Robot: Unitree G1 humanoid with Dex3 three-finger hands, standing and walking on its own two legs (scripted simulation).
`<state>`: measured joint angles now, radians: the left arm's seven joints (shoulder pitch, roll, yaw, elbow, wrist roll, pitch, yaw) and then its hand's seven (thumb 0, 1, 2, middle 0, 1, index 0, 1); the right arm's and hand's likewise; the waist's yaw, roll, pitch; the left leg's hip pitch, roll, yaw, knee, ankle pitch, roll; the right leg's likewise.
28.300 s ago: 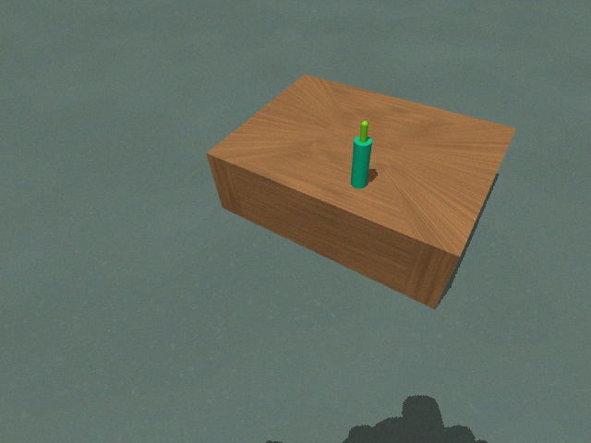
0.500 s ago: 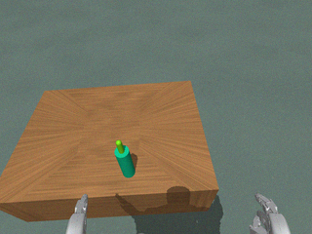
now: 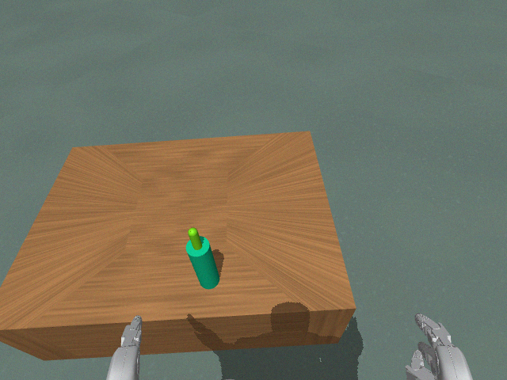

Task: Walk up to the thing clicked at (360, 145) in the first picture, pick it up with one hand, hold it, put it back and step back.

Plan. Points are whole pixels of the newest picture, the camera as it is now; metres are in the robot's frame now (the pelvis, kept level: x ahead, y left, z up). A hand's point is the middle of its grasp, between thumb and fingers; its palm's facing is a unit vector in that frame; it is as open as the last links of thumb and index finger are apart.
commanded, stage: stand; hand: left
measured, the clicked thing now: (201, 257) +0.48 +0.20 -0.26
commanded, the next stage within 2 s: none
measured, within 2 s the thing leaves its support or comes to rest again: neither
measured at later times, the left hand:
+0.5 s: hand out of the picture +0.07 +0.27 -0.12, palm faces +0.02 -0.93 -0.37, open 9.2 cm
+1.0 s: hand out of the picture +0.03 +0.26 -0.11, palm faces +0.01 -0.94 -0.34, open 7.4 cm
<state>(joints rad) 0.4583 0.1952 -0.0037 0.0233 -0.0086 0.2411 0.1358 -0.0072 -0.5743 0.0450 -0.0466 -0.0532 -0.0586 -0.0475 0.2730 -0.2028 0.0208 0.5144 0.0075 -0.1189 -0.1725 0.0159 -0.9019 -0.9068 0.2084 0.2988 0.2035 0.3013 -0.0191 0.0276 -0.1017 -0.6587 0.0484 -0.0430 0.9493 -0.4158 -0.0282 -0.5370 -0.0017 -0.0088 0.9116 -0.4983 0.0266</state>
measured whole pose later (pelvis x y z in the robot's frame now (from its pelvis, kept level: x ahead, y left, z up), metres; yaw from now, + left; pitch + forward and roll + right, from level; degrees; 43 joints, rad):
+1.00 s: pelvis -0.01 +0.01 +0.05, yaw +2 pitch -4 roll -1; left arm 0.19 0.33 0.01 1.10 0.03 -0.01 0.01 0.01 0.90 0.90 -0.20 -0.30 -0.21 -0.30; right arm 0.15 -0.32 -0.03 1.11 -0.01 0.00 0.01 0.01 -0.91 -0.90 0.21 0.30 0.20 0.30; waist 0.00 0.01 0.06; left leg -0.21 0.01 -0.03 0.44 -0.16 -0.01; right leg -0.09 -0.05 -0.02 0.41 -0.25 0.04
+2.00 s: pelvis +0.01 +0.00 +0.06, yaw +2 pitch -3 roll +0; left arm 0.13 0.33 0.02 1.13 0.02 0.00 0.00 0.01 0.90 0.90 -0.20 -0.30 -0.21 -0.30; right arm 0.10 -0.34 -0.01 1.15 -0.01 -0.01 0.00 0.01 -0.91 -0.90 0.21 0.30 0.20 0.30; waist 0.00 0.00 0.06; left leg -0.16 0.01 -0.03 0.36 -0.15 -0.02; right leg -0.04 -0.04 -0.02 0.33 -0.24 0.03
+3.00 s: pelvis -0.05 +0.04 +0.04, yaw +3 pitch -1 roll -2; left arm 0.02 0.40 0.08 0.91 0.00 0.07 0.03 0.01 0.90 0.90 -0.20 -0.30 -0.21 -0.30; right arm 0.13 -0.34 -0.05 0.96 -0.02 0.03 0.00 0.01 -0.91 -0.90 0.21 0.30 0.20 0.30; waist -0.02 -0.05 0.20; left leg -0.31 -0.04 -0.01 0.61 -0.27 0.06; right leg -0.44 0.09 0.16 1.07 -0.54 -0.03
